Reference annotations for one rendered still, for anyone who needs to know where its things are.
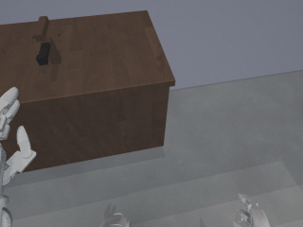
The counter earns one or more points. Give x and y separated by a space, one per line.
104 91

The tap lever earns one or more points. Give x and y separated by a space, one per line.
42 58

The left robot hand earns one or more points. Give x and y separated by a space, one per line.
9 106

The robot left thigh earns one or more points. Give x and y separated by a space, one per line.
115 221

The robot left forearm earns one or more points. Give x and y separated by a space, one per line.
5 215

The right robot hand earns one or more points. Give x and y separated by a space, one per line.
255 218

